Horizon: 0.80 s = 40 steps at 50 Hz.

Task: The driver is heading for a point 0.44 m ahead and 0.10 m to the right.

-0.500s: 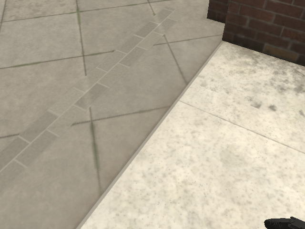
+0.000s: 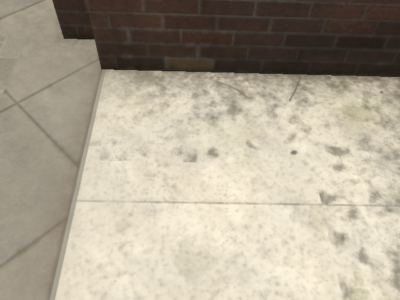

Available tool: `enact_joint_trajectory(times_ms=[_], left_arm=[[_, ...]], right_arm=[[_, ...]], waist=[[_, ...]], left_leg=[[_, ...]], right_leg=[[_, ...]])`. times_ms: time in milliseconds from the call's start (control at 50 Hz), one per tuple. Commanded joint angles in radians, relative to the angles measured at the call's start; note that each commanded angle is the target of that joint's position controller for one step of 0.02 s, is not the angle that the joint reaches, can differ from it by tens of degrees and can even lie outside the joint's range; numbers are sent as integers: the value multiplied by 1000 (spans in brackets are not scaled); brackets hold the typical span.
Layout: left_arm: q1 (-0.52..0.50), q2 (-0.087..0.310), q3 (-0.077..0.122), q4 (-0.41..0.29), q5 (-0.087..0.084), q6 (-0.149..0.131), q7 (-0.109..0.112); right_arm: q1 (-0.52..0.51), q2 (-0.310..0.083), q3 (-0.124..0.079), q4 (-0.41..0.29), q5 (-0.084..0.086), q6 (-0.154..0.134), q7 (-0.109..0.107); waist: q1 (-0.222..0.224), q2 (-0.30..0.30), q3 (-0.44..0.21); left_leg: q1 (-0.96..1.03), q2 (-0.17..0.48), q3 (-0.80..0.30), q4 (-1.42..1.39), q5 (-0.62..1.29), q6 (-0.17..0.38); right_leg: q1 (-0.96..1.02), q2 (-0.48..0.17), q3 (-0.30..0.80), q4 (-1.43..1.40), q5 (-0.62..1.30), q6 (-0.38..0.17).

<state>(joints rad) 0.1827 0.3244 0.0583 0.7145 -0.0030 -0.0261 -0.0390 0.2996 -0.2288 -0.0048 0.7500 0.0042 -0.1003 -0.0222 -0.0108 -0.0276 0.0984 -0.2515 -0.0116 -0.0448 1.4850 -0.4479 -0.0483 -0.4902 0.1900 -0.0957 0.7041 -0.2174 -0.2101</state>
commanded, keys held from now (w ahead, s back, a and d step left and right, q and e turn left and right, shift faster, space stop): e+shift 0.50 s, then shift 0.50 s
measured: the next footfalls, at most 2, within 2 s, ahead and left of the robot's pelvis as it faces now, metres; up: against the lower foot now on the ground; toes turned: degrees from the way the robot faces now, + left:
left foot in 0.30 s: +0.42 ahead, +0.09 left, +0.00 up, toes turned -30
right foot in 0.68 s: +0.20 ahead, -0.07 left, +0.00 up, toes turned -38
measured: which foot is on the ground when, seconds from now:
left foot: up 0.00-0.28, down 0.30-0.68, up 0.70-1.00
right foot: down 0.00-0.30, up 0.32-0.66, down 0.68-1.00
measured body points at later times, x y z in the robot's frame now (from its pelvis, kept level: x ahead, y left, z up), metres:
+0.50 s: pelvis +0.22 +0.07 +0.03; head +0.26 +0.03 +0.47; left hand +0.52 +0.23 -0.05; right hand +0.26 -0.25 -0.06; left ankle +0.38 +0.11 -0.70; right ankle +0.15 -0.03 -0.62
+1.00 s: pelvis +0.22 +0.04 +0.03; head +0.22 +0.02 +0.48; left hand +0.51 +0.12 -0.06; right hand +0.16 -0.25 -0.08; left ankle +0.31 +0.15 -0.69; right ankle +0.17 -0.04 -0.70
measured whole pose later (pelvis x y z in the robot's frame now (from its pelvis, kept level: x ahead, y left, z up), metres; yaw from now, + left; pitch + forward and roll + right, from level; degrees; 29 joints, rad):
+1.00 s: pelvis +0.22 +0.04 +0.03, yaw -41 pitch +1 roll +0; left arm 0.16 0.22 0.01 0.66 0.01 0.02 0.02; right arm 0.18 -0.26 -0.05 0.73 0.00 0.03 -0.02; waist 0.00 0.03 0.00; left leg -0.32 0.04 0.00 0.65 -0.31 -0.06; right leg -0.30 0.04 0.03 0.56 -0.27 -0.04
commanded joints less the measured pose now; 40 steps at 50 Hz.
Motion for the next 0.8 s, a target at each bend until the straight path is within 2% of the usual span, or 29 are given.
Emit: enact_joint_trajectory(times_ms=[20,40,60,100,120,160,200,260,280,300,320,340,360,380,400,420,440,480,520,560,620,660,680,700,720,740,760,780,800], left_arm=[[-21,151,52,-133,-24,-47,12],[-46,137,50,-143,-12,-49,16],[-55,120,45,-143,-17,-47,22],[-48,128,51,-127,-26,-32,46],[-29,140,58,-116,-28,-12,63],[12,146,69,-102,-43,32,90],[43,134,70,-93,-51,59,107],[4,81,60,-125,-29,66,106],[-38,65,55,-145,-26,63,99],[-18,3,33,-161,-15,63,88],[84,-53,13,-169,5,59,82],[253,67,31,-177,-26,51,45],[176,168,60,-134,-37,62,40],[73,195,70,-146,-37,78,45],[49,177,67,-155,-33,95,58],[42,146,56,-170,-29,102,64],[31,110,44,-180,-26,102,65],[30,58,28,-187,-25,92,67],[11,53,21,-191,-20,87,64],[11,48,15,-185,-13,85,59],[46,69,22,-156,-8,88,47],[119,69,30,-116,-3,91,38],[151,82,35,-106,1,92,38],[156,166,49,-120,7,91,48],[101,242,65,-153,44,79,49],[34,192,48,-168,59,59,52],[-37,146,34,-165,46,43,54],[-72,107,23,-168,28,35,56],[-94,79,12,-162,19,30,59]], right_arm=[[-25,-214,-55,-160,4,-45,-16],[-10,-224,-66,-155,-5,-25,-16],[-25,-222,-70,-169,-18,-13,-16],[-116,-151,-55,-213,-42,-7,-21],[-156,-118,-45,-228,-42,-2,-21],[-198,-98,-40,-237,-22,5,-16],[-266,-108,-47,-257,-5,9,-4],[-278,-161,-73,-256,1,5,4],[-200,-170,-83,-230,-8,-2,0],[-98,-175,-82,-204,-27,-2,-10],[-91,-185,-72,-237,-52,14,-21],[-116,-226,-88,-223,-45,25,-20],[-201,-159,-85,-267,-39,33,-31],[-224,-107,-67,-274,-35,50,-39],[-254,-112,-62,-280,-31,68,-42],[-287,-135,-67,-270,-28,80,-42],[-273,-155,-76,-256,-35,84,-43],[-236,-169,-88,-223,-41,89,-40],[-226,-181,-97,-203,-36,88,-35],[-243,-197,-103,-190,-21,91,-24],[-233,-215,-109,-164,2,98,-8],[-215,-200,-103,-140,18,103,-5],[-166,-167,-95,-116,21,106,-1],[-126,-92,-72,-128,-15,104,13],[-237,-152,-94,-178,-14,97,0],[-269,-196,-107,-173,-2,100,-8],[-219,-180,-107,-149,-1,109,-12],[-170,-166,-106,-110,-10,118,-19],[-135,-160,-106,-93,-20,124,-22]], waist=[[-37,212,-152],[-63,186,-104],[-71,168,-79],[-55,130,-76],[-38,100,-112],[0,38,-210],[34,-24,-232],[16,-103,-201],[-32,-101,-231],[-50,1,-347],[5,182,-423],[100,353,-555],[45,218,-446],[15,118,-330],[24,77,-273],[41,81,-204],[35,92,-175],[23,128,-206],[14,139,-242],[21,142,-258],[28,175,-245],[61,158,-233],[65,107,-211],[26,-186,-201],[79,-254,-163],[65,-149,-133],[18,-128,-126],[2,-101,-142],[-10,-104,-147]], left_leg=[[-462,43,-128,-14,15,-8],[-396,66,-126,-84,22,-23],[-337,71,-105,-198,37,-34],[-268,28,-35,-437,121,-51],[-243,-12,-12,-549,190,-57],[-130,-91,7,-751,380,-59],[-75,-134,0,-889,494,-56],[-42,-102,-87,-1032,538,-37],[50,-59,-101,-1123,638,-12],[285,113,-206,-1120,792,67],[505,337,-451,-998,1227,191],[517,580,-755,-1041,918,389],[388,464,-659,-1087,621,379],[273,351,-471,-1104,425,303],[160,283,-376,-1134,373,253],[54,247,-295,-1157,383,236],[-12,216,-220,-1182,422,232],[13,224,-148,-1197,484,261],[33,257,-124,-1202,480,284],[-3,262,-89,-1208,440,287],[-31,268,-57,-1205,309,273],[-101,249,-17,-1145,213,217],[-190,211,32,-1056,125,147],[-397,89,175,-720,-88,26],[-488,13,76,-541,-188,8],[-443,43,17,-421,-102,12],[-428,46,11,-401,-13,14],[-404,50,18,-377,52,-2],[-373,50,24,-347,109,-19]], right_leg=[[437,-384,717,-430,377,-192],[306,-342,632,-437,501,-172],[195,-283,545,-438,579,-149],[76,-164,412,-375,762,-87],[76,-122,378,-337,800,-52],[85,-68,364,-272,722,51],[99,-60,418,-234,527,117],[172,-75,541,-137,294,138],[194,-54,523,-12,250,155],[131,-16,437,247,-57,194],[-82,67,358,468,-566,225],[-149,-48,344,688,-512,258],[-167,-126,289,731,-389,293],[-192,-152,247,739,-283,307],[-166,-167,217,710,-236,312],[-145,-187,188,645,-211,307],[-106,-196,153,594,-199,299],[-83,-217,120,505,-202,290],[-45,-253,127,412,-193,278],[57,-253,116,286,-180,255],[169,-218,75,96,-146,218],[316,-172,33,-113,-64,167],[406,-190,93,-216,-37,127],[517,-451,449,-334,72,28],[304,-606,647,-427,68,-135],[245,-539,552,-439,32,-106],[221,-476,466,-423,17,-44],[229,-426,404,-405,19,-1],[220,-401,359,-392,98,10]])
